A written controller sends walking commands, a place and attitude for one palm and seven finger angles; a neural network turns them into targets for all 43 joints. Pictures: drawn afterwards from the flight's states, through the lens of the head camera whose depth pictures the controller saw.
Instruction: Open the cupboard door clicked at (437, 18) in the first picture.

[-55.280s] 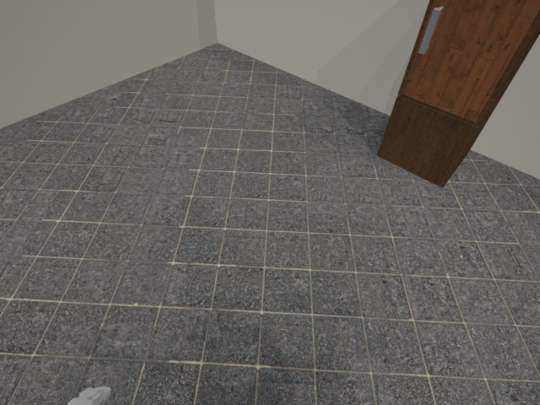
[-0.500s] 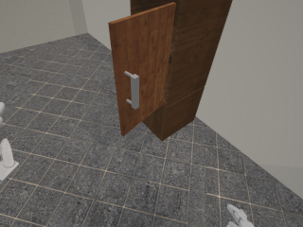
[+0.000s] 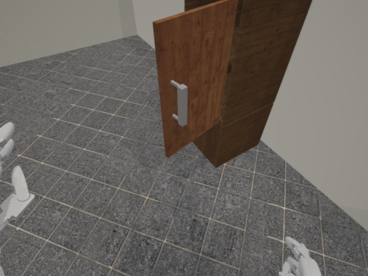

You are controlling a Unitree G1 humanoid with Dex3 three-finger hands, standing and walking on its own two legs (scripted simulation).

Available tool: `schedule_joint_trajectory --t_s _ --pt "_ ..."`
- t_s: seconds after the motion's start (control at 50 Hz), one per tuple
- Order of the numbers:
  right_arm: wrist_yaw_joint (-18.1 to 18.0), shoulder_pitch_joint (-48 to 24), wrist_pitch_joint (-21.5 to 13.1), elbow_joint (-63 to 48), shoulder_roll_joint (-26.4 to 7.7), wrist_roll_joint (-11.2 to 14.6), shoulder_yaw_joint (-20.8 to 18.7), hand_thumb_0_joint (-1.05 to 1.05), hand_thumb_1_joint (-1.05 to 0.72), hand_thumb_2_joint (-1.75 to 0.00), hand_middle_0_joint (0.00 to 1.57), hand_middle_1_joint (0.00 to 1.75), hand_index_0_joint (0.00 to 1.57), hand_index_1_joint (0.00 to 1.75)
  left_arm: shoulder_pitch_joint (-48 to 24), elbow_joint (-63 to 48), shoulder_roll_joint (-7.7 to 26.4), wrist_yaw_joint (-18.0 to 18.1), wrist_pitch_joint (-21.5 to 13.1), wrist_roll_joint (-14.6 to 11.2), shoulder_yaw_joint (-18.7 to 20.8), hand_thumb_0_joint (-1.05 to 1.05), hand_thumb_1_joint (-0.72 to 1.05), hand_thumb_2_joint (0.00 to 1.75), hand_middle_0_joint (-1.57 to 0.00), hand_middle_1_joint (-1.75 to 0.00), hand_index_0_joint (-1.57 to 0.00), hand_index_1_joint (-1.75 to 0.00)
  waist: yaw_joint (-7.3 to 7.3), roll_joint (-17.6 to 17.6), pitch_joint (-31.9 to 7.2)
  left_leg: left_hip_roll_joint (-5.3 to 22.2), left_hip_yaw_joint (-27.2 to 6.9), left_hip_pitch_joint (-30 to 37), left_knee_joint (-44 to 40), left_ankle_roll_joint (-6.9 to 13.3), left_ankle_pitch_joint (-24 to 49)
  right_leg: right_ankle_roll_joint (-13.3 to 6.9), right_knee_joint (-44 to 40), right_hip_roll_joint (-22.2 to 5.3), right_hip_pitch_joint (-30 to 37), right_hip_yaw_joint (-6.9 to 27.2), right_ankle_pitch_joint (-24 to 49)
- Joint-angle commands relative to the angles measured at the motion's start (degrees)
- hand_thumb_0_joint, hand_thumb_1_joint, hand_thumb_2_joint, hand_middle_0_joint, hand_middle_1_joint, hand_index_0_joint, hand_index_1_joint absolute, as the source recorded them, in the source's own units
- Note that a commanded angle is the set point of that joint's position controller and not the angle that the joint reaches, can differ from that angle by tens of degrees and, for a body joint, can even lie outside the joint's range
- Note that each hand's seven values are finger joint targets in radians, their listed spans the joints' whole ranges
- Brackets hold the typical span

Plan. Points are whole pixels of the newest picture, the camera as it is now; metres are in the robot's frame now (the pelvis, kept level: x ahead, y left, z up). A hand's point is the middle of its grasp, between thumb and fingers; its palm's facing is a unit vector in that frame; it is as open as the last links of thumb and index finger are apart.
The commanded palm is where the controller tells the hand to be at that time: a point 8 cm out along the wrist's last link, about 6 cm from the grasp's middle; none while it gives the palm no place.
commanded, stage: let the arm hang, fingers relaxed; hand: left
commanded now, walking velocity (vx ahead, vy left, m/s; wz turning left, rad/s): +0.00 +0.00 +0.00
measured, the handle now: (178, 103) +0.68 +0.06 -0.03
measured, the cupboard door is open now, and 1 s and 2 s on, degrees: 100 100 100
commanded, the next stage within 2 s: look to check the result in 1.20 s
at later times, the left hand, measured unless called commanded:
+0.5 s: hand out of the picture +0.03 +0.21 -0.17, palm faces +0.04 -0.98 -0.18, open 6.9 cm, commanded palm none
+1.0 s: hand out of the picture +0.01 +0.25 -0.16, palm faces +0.02 -0.96 -0.28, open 7.4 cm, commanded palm none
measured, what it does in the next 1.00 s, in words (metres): stands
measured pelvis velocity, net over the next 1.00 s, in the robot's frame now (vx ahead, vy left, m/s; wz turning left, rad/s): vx -0.01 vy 0.04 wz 0.01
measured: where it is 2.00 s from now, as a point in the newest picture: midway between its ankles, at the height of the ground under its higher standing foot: outside the picture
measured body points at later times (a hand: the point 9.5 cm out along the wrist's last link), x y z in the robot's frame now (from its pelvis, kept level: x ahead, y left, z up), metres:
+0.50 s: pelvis -0.02 +0.03 +0.00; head +0.01 +0.04 +0.45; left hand +0.03 +0.26 -0.15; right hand +0.01 -0.22 -0.14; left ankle -0.01 +0.14 -0.74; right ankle +0.03 -0.07 -0.74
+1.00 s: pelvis -0.01 +0.04 +0.01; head +0.00 +0.03 +0.46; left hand +0.01 +0.30 -0.14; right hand +0.00 -0.20 -0.15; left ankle -0.01 +0.14 -0.74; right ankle +0.03 -0.07 -0.74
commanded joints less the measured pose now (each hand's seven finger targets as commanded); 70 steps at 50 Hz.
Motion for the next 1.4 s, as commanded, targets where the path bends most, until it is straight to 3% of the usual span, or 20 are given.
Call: schedule_joint_trajectory --t_s 0.0,0.04,0.06,0.08,0.1,0.14,0.2,0.22,0.26,0.32,0.36,0.46,0.48,0.5,0.56,0.62,0.8,0.9,1.08,1.38 --pt "0.57 -4.86 -2.62 -8.04 -5.34 0.89 -1.85 0.00 -0.90 -0.90 0.20 0.30 0.20 0.30 -3.64 -12.32 13.31 1.46 -3.71 -0.87 11.16 0.00 0.90 0.90 -0.20 -0.30 -0.20 -0.30 0.20 10.81 -7.43 8.06 -6.50 1.02 -2.62 3.63 15.50 4.01 0.54 -2.54 5.22 8.03 7.08" --pt "0.93 -4.99 -2.36 -8.35 -4.95 1.08 -1.08 0.00 -0.90 -0.90 0.20 0.30 0.20 0.30 -3.73 -11.01 11.29 1.11 -2.91 -0.81 9.35 0.00 0.90 0.90 -0.20 -0.30 -0.20 -0.30 -0.50 10.04 -3.09 5.28 -3.71 -6.76 -1.81 2.08 8.90 3.26 -1.76 -3.50 9.64 9.15 11.79" --pt "1.13 -5.12 -2.34 -8.25 -4.93 1.20 -1.04 0.00 -0.90 -0.90 0.20 0.30 0.20 0.30 -4.21 -9.84 10.74 0.96 -2.76 -0.88 8.67 0.00 0.90 0.90 -0.20 -0.30 -0.20 -0.30 -0.64 6.96 -2.25 4.08 -2.67 -8.01 -0.33 1.45 6.59 2.95 -3.07 -4.55 10.05 10.90 13.56" --pt "6.26 -8.58 -2.30 3.63 -14.80 0.52 -4.18 0.00 -0.90 -0.90 0.20 0.30 0.20 0.30 -6.10 32.48 3.86 -8.34 6.92 4.16 -14.51 0.00 0.90 0.90 -0.20 -0.30 -0.20 -0.30 -1.61 2.16 0.89 3.14 -1.78 -10.64 9.78 0.67 14.06 1.45 2.88 -10.34 2.71 9.09 25.65" --pt "5.85 -3.40 0.97 2.95 -11.22 0.52 -4.15 0.00 -0.90 -0.90 0.20 0.30 0.20 0.30 -5.45 34.43 1.18 -10.03 10.62 3.25 -14.47 0.00 0.90 0.90 -0.20 -0.30 -0.20 -0.30 -1.31 -1.10 -4.01 3.36 -2.91 -5.83 9.24 -0.01 17.92 -0.08 1.49 -10.92 2.26 13.56 29.65" --pt "5.57 -1.06 3.14 2.88 -9.32 0.09 -2.92 0.00 -0.90 -0.90 0.20 0.30 0.20 0.30 -8.06 36.43 -0.89 -10.37 11.75 2.75 -14.69 0.00 0.90 0.90 -0.20 -0.30 -0.20 -0.30 -1.20 -2.70 -4.79 3.86 -4.35 -5.66 7.57 1.06 13.33 0.41 1.13 -9.78 0.69 8.97 20.09" --pt "5.74 -3.22 5.37 3.27 -9.63 -0.62 -1.75 0.00 -0.90 -0.90 0.20 0.30 0.20 0.30 -15.11 44.80 0.77 -10.29 11.79 2.79 -16.12 0.00 0.90 0.90 -0.20 -0.30 -0.20 -0.30 -0.80 -12.98 -1.56 3.35 -6.57 -8.42 5.25 2.19 8.99 0.65 -1.34 -8.77 1.48 8.96 11.66" --pt "5.72 -3.23 5.93 4.01 -9.56 -0.80 -1.49 0.00 -0.90 -0.90 0.20 0.30 0.20 0.30 -16.03 47.88 1.32 -10.15 11.84 2.67 -16.32 0.00 0.90 0.90 -0.20 -0.30 -0.20 -0.30 -0.69 -13.78 -1.73 2.62 -6.37 -7.96 5.04 2.16 8.78 0.38 -2.24 -9.72 2.43 9.54 12.09" --pt "5.67 -3.26 6.81 6.28 -9.04 -1.06 -1.06 0.00 -0.90 -0.90 0.20 0.30 0.20 0.30 -17.93 54.61 1.80 -9.67 12.09 2.49 -17.10 0.00 0.90 0.90 -0.20 -0.30 -0.20 -0.30 -0.81 -12.85 -2.69 1.87 -5.93 -5.03 3.73 1.80 9.17 0.22 -3.16 -10.00 3.19 9.81 11.82" --pt "5.49 -4.23 7.13 10.01 -7.79 -1.22 0.08 0.00 -0.90 -0.90 0.20 0.30 0.20 0.30 -18.65 63.24 0.18 -9.03 12.48 1.94 -18.56 0.00 0.90 0.90 -0.20 -0.30 -0.20 -0.30 0.21 1.50 -3.48 3.82 -7.82 -4.92 -2.15 1.98 11.26 2.06 -2.77 -7.22 7.34 8.37 8.52" --pt "5.26 -4.19 7.37 12.72 -6.27 -1.08 0.63 0.00 -0.90 -0.90 0.20 0.30 0.20 0.30 -17.41 68.83 -0.60 -8.70 12.46 1.70 -19.16 0.00 0.90 0.90 -0.20 -0.30 -0.20 -0.30 0.61 7.61 -4.14 3.76 -7.14 -5.07 -4.05 1.61 8.74 2.17 -4.38 -6.80 10.20 8.21 6.73" --pt "4.67 -0.74 8.01 18.18 -4.54 -1.01 0.21 0.00 -0.90 -0.90 0.20 0.30 0.20 0.30 -16.31 77.86 -2.22 -8.45 12.16 1.59 -18.79 0.00 0.90 0.90 -0.20 -0.30 -0.20 -0.30 0.39 11.63 -2.43 3.34 -6.65 -5.46 -6.28 1.17 -0.20 1.19 -9.07 -6.90 11.35 7.47 2.78" --pt "4.65 0.10 8.17 19.13 -4.37 -0.94 0.16 0.00 -0.90 -0.90 0.20 0.30 0.20 0.30 -16.68 79.18 -2.17 -8.47 12.17 1.50 -18.98 0.00 0.90 0.90 -0.20 -0.30 -0.20 -0.30 0.21 11.33 -0.88 3.39 -6.78 -6.35 -7.17 1.07 -2.44 1.15 -9.73 -6.88 10.89 7.24 1.28" --pt "4.54 1.05 8.22 19.43 -4.92 -0.74 -0.18 0.00 -0.90 -0.90 0.20 0.30 0.20 0.30 -17.23 80.06 -1.78 -8.48 12.13 1.59 -18.78 0.00 0.90 0.90 -0.20 -0.30 -0.20 -0.30 0.22 7.03 0.30 3.98 -7.69 -6.55 -7.66 1.31 -2.85 1.15 -10.21 -6.59 10.54 6.75 0.77" --pt "4.50 3.17 8.31 21.80 -5.21 -0.79 -0.48 0.00 -0.90 -0.90 0.20 0.30 0.20 0.30 -17.93 83.27 -1.68 -8.65 12.19 1.48 -19.01 0.00 0.90 0.90 -0.20 -0.30 -0.20 -0.30 -0.03 2.28 4.21 3.99 -7.99 -7.66 -9.34 1.65 -6.34 1.14 -11.67 -6.77 8.44 7.10 -2.73" --pt "4.46 4.52 8.24 23.47 -5.45 -0.79 -0.73 0.00 -0.90 -0.90 0.20 0.30 0.20 0.30 -17.85 85.59 -1.37 -8.64 12.10 1.48 -18.95 0.00 0.90 0.90 -0.20 -0.30 -0.20 -0.30 -0.20 -0.24 5.65 3.80 -7.68 -6.70 -9.42 1.97 -6.67 1.07 -12.74 -6.98 6.52 7.55 -5.25" --pt "4.50 4.25 7.86 25.88 -6.45 -0.75 -1.11 0.00 -0.90 -0.90 0.20 0.30 0.20 0.30 -18.10 88.59 -0.06 -8.51 11.92 1.65 -18.69 0.00 0.90 0.90 -0.20 -0.30 -0.20 -0.30 -0.04 -0.21 5.80 4.02 -7.68 -5.61 -10.28 2.43 -7.48 1.30 -12.45 -7.04 5.13 7.76 -5.81" --pt "4.50 3.01 7.42 26.34 -6.77 -0.63 -1.06 0.00 -0.90 -0.90 0.20 0.30 0.20 0.30 -18.81 89.01 0.42 -8.48 11.56 1.65 -18.66 0.00 0.90 0.90 -0.20 -0.30 -0.20 -0.30 -0.02 -0.58 4.68 4.13 -7.43 -3.91 -10.06 2.32 -3.22 1.30 -11.97 -7.38 5.92 7.78 -2.31" --pt "4.33 -0.40 6.86 26.98 -7.74 -0.60 -0.65 0.00 -0.90 -0.90 0.20 0.30 0.20 0.30 -21.02 89.55 0.92 -8.50 11.19 1.52 -18.84 0.00 0.90 0.90 -0.20 -0.30 -0.20 -0.30 -0.06 2.57 3.05 4.82 -7.24 -1.18 -10.48 1.59 4.20 1.49 -11.62 -7.81 8.43 7.60 4.63" --pt "4.34 -3.84 6.76 26.95 -10.42 -0.50 -0.78 0.00 -0.90 -0.90 0.20 0.30 0.20 0.30 -24.24 88.91 3.19 -8.44 10.50 1.38 -18.76 0.00 0.90 0.90 -0.20 -0.30 -0.20 -0.30 -0.45 0.07 0.40 5.21 -6.63 3.20 -10.26 1.12 11.11 1.37 -12.58 -8.56 11.42 7.56 13.04"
